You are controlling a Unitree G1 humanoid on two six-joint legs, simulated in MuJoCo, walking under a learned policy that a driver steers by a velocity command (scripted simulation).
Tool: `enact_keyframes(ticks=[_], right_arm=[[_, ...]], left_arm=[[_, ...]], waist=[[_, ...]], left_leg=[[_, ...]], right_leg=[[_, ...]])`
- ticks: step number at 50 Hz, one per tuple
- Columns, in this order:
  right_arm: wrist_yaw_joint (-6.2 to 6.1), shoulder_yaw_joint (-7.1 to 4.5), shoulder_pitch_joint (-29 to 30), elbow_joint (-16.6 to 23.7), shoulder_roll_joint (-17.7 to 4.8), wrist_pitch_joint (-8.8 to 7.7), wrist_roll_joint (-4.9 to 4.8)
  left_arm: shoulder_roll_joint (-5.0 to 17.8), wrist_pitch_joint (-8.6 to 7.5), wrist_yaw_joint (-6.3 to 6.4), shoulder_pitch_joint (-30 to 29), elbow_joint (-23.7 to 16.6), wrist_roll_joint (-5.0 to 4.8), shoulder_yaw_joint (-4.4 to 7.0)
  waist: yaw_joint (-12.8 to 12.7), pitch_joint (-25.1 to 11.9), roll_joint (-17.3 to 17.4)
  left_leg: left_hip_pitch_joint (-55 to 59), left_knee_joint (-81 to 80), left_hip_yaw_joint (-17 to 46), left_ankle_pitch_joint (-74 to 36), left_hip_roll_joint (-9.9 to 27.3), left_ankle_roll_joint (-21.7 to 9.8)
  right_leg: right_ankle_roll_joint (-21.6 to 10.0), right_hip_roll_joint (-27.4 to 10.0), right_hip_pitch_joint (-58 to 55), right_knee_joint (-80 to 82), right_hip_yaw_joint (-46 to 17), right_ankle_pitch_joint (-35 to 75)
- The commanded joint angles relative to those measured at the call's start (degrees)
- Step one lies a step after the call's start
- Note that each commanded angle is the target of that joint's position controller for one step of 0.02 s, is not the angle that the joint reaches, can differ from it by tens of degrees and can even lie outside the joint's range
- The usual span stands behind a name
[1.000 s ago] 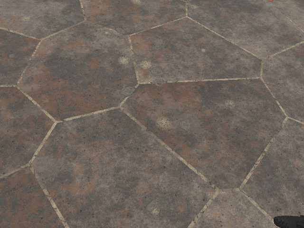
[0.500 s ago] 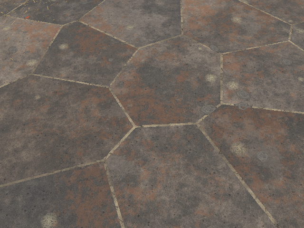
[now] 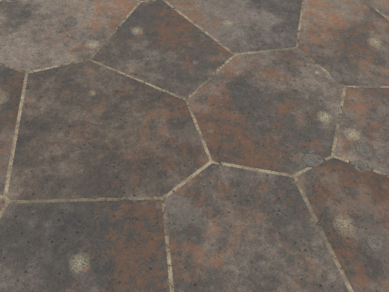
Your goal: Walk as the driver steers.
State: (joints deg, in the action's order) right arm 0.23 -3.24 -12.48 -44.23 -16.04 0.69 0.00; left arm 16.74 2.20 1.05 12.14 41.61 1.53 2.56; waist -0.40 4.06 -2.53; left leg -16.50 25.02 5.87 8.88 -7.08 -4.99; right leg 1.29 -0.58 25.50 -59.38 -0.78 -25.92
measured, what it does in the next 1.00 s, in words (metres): walks ahead, turning left: right foot, then left foot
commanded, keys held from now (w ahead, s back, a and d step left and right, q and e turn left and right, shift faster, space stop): q+shift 0.36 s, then w+q+shift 0.56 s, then q+shift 0.02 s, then e+shift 0.06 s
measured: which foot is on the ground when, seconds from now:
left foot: down 0.00-0.36, up 0.38-0.94, down 0.96-1.00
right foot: up 0.00-0.34, down 0.36-0.96, up 0.98-1.00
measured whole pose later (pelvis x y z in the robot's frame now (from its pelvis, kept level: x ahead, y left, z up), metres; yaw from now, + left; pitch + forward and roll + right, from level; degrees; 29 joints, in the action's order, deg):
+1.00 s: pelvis +0.23 +0.20 -0.05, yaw +55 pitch +2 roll +0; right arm 3.5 -2.4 0.5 -37.1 -17.4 -0.1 2.0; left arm 15.2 -2.0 0.2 30.0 52.7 1.2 2.0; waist -4.3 4.0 0.8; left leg -32.8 45.5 -7.7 14.2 -4.2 -10.4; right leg 3.5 -10.0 -2.5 -57.1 12.6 -23.8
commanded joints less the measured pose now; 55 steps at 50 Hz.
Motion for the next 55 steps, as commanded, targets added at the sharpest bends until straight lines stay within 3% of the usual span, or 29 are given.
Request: enact_keyframes(ticks=[1,6,12,15,17,18,19,20,21,22,24,26,30,35,40,42,43,45,46,47,48,49,50,51,52,53,54,55], right_arm=[[-0.26,-2.84,-1.8,2.9,-9.3,-0.05,-0.01],[-0.17,-4.06,-4.3,3.1,-11.4,0.69,0.61],[-0.03,-4.97,-4.8,3.4,-12.9,1.01,0.97],[0.18,-5.17,-2.9,3.8,-13.0,1.35,0.98],[0.05,-4.90,0.1,4.3,-12.2,1.37,0.25],[-0.11,-4.16,-2.3,4.2,-9.2,1.12,-0.26],[-0.25,-3.41,-5.3,5.3,-6.1,1.10,-0.71],[-0.08,-4.18,-3.5,5.1,-11.7,1.00,2.17],[0.69,-4.51,-1.2,5.5,-12.9,0.88,2.94],[1.69,-4.44,-0.7,5.1,-12.7,1.03,3.09],[3.77,-3.93,-2.3,4.0,-11.2,1.54,2.75],[4.75,-3.15,0.3,4.9,-9.7,1.51,2.34],[5.48,-2.30,5.6,6.7,-8.3,1.20,1.95],[6.12,-1.56,11.9,8.4,-6.9,0.68,2.02],[6.98,0.11,20.2,11.8,-4.7,0.08,1.93],[7.01,1.08,23.9,13.5,-3.4,-0.09,1.97],[6.81,1.51,24.1,13.9,-2.9,-0.17,1.99],[5.64,1.48,17.8,12.1,-3.0,-0.21,1.61],[4.94,0.59,9.7,10.1,-4.8,-0.43,1.42],[4.10,-0.79,-0.9,7.2,-7.1,-0.95,1.38],[2.90,-2.47,-10.9,2.9,-9.7,-1.19,2.50],[1.51,-3.95,-4.8,4.2,-15.5,-0.54,2.11],[0.75,-4.20,-8.8,6.6,-17.5,-0.14,2.15],[-0.11,-3.66,-9.2,4.0,-15.0,-0.59,2.00],[-0.67,-2.87,-7.5,2.3,-12.3,-1.69,1.65],[-0.93,-1.79,-4.4,1.8,-8.9,-2.83,1.72],[-1.29,-0.90,-0.7,2.1,-7.3,-3.46,1.80],[-0.92,-0.16,-0.4,1.3,-5.5,-4.20,1.25]], left_arm=[[5.7,0.43,-0.04,2.0,-3.7,0.03,1.48],[5.7,1.02,0.52,-4.3,-6.1,-0.11,1.20],[6.2,-0.33,1.19,-8.4,-7.5,-0.97,0.82],[6.8,-1.05,1.54,-6.6,-7.3,-1.63,0.73],[7.1,-1.63,2.36,-2.9,-6.3,-1.41,0.86],[9.8,-1.94,2.99,-3.0,-6.1,-0.93,1.45],[14.8,-1.48,3.00,-2.7,-7.7,-0.55,2.24],[14.5,-0.93,2.56,-2.8,-6.9,0.24,2.50],[11.9,-0.80,2.25,-3.9,-6.8,0.15,1.92],[10.1,-0.89,1.89,-5.4,-6.7,-0.14,1.55],[9.2,-1.55,1.57,-5.1,-6.8,-0.28,1.20],[9.3,-2.75,0.79,-1.7,-5.6,-0.21,1.50],[9.7,-4.87,-0.14,4.6,-3.2,0.04,2.24],[9.0,-6.43,-0.45,10.6,0.3,0.23,2.53],[6.9,-7.30,-0.29,15.4,4.7,1.02,2.09],[6.9,-7.22,-0.08,17.7,6.8,1.30,1.91],[7.3,-7.02,0.08,17.6,7.5,1.34,1.83],[9.7,-6.46,0.48,15.8,7.8,0.95,1.96],[12.2,-5.71,0.59,15.3,7.8,0.82,2.47],[14.2,-5.24,0.25,14.3,7.1,-0.02,2.87],[12.5,-5.49,-0.16,14.6,6.9,-0.04,2.25],[4.2,-5.69,-1.47,16.5,3.4,-0.87,0.59],[8.3,-6.69,-1.14,12.9,-0.8,-1.85,0.90],[8.6,-6.67,-0.48,6.3,-0.9,-2.99,1.05],[6.0,-6.53,-0.22,9.3,0.4,-3.38,0.22],[4.7,-5.81,-0.44,10.7,2.2,-2.30,-0.05],[4.3,-4.48,-0.95,14.8,4.2,-1.58,-0.06],[4.0,-3.34,-1.24,17.4,6.3,-0.91,0.28]], waist=[[-0.5,-7.9,7.2],[1.6,-6.8,7.9],[2.6,-7.2,8.5],[1.3,-6.9,9.7],[-1.7,-6.0,9.1],[-0.3,-7.3,2.1],[0.2,-11.7,-11.3],[-0.5,-8.5,-8.9],[0.2,-5.3,-8.1],[0.6,-2.4,-7.1],[1.1,-1.5,-7.5],[-0.1,-0.8,-5.3],[-2.3,0.2,-3.6],[-4.2,3.2,-2.5],[-5.2,7.6,-1.9],[-5.4,8.7,-1.8],[-4.4,8.2,-1.7],[0.6,2.3,-3.1],[5.1,-2.8,-4.0],[9.7,-8.6,-4.1],[13.2,-13.6,-1.0],[5.2,-16.4,15.0],[7.9,-27.6,8.2],[8.1,-20.8,0.5],[4.2,-12.5,0.2],[1.3,-8.4,-1.7],[-1.6,-6.4,-1.0],[-2.9,-4.5,-0.1]], left_leg=[[9.3,-6.1,16.7,-21.5,13.0,-9.1],[8.3,-6.6,23.8,-10.3,11.8,-8.7],[9.3,-3.0,29.9,-15.6,10.4,-7.1],[6.9,-1.8,32.7,-17.2,8.8,-4.9],[0.8,0.4,31.9,-9.6,5.2,-0.6],[-5.2,6.5,26.3,7.9,0.7,2.8],[-15.9,20.6,12.1,27.3,-7.5,4.6],[-19.6,28.5,7.8,21.9,-3.7,4.3],[-20.5,32.4,6.4,17.6,0.0,4.1],[-21.8,35.9,4.8,13.7,1.5,4.3],[-24.3,42.3,1.4,9.4,3.0,5.0],[-27.7,45.2,-0.4,6.5,5.1,5.1],[-33.2,45.6,-1.7,0.9,8.2,5.9],[-38.4,40.9,-2.8,-2.3,10.6,5.1],[-39.9,32.7,-8.2,-0.8,13.0,0.5],[-38.3,28.4,-11.7,2.6,12.5,-2.0],[-34.6,25.3,-13.8,4.9,11.3,-3.5],[-18.3,21.6,-19.2,8.8,4.6,-6.4],[-8.2,21.3,-19.5,11.8,1.3,-7.5],[6.3,18.3,-17.3,11.2,-0.8,-8.9],[24.9,9.4,-9.0,7.4,0.7,-9.7],[41.8,2.9,19.7,12.7,19.2,-12.0],[44.4,-3.1,37.8,-8.9,29.3,-16.7],[38.6,-2.5,26.1,-29.8,28.1,-14.9],[26.9,-1.5,17.1,-43.3,27.4,-13.8],[19.1,-2.3,10.2,-42.5,24.2,-10.8],[13.3,-4.9,5.2,-42.0,23.1,-9.6],[8.1,-6.4,0.7,-46.3,21.7,-6.2]], right_leg=[[1.6,-0.5,5.2,0.5,-1.9,2.5],[1.9,1.0,7.3,6.6,-3.8,4.1],[0.3,4.0,3.3,14.2,-6.0,4.4],[-0.2,5.4,-4.8,22.9,-6.4,4.7],[-0.3,4.8,-16.1,37.2,-6.0,11.7],[-1.7,-3.3,-24.0,43.4,-11.6,12.9],[-7.1,-18.9,-32.3,47.6,-28.6,-2.4],[-9.8,-21.2,-25.7,50.1,-33.0,-13.3],[-9.6,-19.6,-22.4,50.6,-30.1,-17.0],[-8.2,-16.6,-20.1,51.0,-24.2,-15.5],[-6.7,-13.1,-20.6,51.8,-16.3,-11.8],[-6.1,-13.0,-22.0,52.3,-12.2,-9.8],[-5.5,-14.4,-25.5,52.6,-6.3,-6.1],[-6.0,-16.6,-29.4,53.7,0.3,-1.1],[-5.9,-17.7,-33.3,55.5,9.2,8.0],[-5.9,-17.5,-35.4,54.3,13.3,20.0],[-5.5,-16.9,-35.7,52.0,16.3,32.5],[-4.9,-16.5,-33.6,41.7,20.4,72.9],[-5.2,-17.7,-32.4,30.7,20.4,85.6],[-5.4,-18.7,-26.6,16.3,19.3,86.4],[-3.7,-16.7,-13.9,-0.5,18.3,65.8],[0.2,-5.5,11.6,-24.2,15.9,-0.2],[0.9,-2.7,15.4,-34.1,4.6,-0.4],[0.2,-5.2,16.4,-32.5,1.4,6.7],[-0.1,-6.4,13.0,-27.9,1.5,6.6],[-0.6,-7.8,9.6,-21.3,-0.6,5.7],[-0.7,-6.8,5.6,-18.7,-1.3,5.2],[-1.1,-6.6,0.9,-14.0,-2.2,6.3]])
